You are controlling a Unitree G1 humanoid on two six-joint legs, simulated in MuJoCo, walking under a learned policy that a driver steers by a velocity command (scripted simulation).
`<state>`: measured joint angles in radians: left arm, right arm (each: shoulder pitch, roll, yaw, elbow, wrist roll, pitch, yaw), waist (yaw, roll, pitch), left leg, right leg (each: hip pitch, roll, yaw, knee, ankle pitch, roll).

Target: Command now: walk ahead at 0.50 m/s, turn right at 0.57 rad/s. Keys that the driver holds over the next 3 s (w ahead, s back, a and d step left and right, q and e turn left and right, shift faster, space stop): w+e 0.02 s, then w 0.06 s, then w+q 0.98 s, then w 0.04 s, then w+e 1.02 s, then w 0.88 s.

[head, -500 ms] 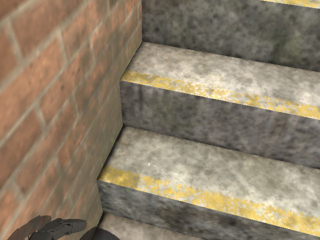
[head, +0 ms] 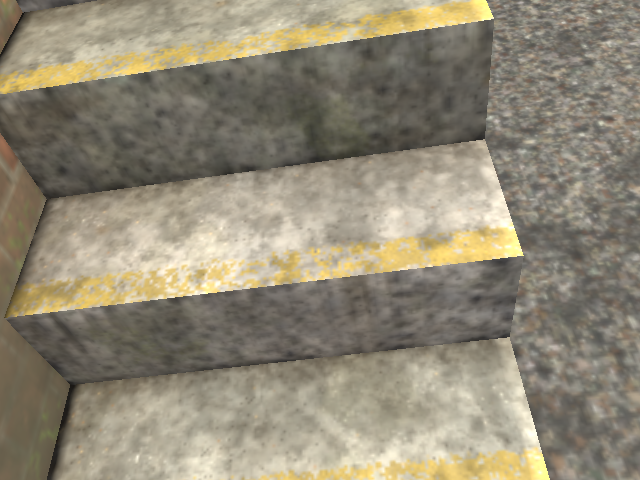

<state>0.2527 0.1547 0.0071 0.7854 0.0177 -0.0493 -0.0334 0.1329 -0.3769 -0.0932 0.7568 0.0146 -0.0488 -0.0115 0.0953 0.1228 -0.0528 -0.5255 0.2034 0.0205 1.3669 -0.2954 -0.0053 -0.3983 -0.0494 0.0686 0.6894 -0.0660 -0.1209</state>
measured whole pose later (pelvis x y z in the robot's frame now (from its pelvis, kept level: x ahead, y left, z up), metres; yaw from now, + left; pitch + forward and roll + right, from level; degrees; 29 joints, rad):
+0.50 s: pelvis +0.02 +0.00 +0.10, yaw +4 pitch -1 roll -3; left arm -0.07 0.22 -0.02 0.58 0.03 0.00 -0.02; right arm 0.21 -0.24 0.00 0.71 -0.01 0.08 -0.06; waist -0.01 0.03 -0.03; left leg -0.76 -0.14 -0.10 1.04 -0.30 0.08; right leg -0.65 0.04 0.03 1.66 -0.07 0.02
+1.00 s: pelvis +0.01 +0.03 -0.03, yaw +24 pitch +1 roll -1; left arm 0.49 0.18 -0.03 0.86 0.06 -0.07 0.08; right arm 0.10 -0.12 0.08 0.55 0.02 0.03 0.01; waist 0.08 0.02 -0.02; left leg -1.32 0.13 -0.09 2.21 -0.22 -0.05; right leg 0.02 -0.02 -0.29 0.43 -0.47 0.00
